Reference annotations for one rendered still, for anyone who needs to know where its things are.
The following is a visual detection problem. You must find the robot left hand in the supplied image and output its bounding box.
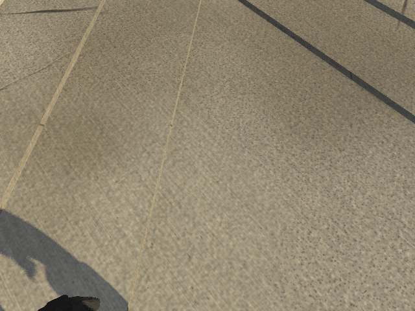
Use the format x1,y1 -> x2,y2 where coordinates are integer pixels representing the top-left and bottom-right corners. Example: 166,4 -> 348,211
38,295 -> 100,311

